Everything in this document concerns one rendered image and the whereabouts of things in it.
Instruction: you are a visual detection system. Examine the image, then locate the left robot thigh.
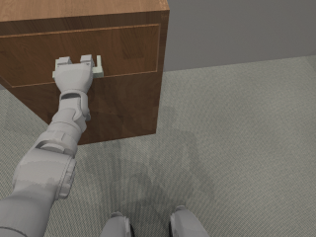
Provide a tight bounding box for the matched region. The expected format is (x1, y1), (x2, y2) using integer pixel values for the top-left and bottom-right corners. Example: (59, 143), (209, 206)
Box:
(100, 216), (131, 237)

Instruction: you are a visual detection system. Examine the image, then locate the left robot upper arm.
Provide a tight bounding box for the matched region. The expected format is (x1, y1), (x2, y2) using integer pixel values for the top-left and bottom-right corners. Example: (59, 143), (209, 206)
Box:
(0, 148), (77, 237)

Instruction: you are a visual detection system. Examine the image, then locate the robot left forearm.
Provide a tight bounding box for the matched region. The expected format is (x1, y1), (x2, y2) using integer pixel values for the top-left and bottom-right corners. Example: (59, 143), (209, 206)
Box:
(12, 90), (88, 190)

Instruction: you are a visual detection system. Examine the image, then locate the right robot shin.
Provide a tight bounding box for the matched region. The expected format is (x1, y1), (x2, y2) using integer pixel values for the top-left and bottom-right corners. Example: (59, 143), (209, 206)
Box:
(174, 205), (186, 213)

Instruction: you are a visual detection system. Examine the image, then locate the cabinet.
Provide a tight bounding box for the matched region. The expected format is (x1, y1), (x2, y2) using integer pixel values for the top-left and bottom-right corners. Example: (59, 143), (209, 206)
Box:
(0, 0), (170, 146)

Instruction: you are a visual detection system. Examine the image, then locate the robot left hand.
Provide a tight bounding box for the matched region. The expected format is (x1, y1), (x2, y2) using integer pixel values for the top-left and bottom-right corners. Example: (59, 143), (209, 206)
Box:
(54, 54), (95, 121)

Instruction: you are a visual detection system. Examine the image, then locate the drawer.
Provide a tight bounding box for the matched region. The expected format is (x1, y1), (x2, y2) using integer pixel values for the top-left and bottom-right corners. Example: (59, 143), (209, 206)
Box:
(0, 24), (159, 87)

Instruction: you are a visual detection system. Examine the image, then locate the handle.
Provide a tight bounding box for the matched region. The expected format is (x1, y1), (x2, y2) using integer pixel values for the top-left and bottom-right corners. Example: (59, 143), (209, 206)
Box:
(52, 55), (104, 80)

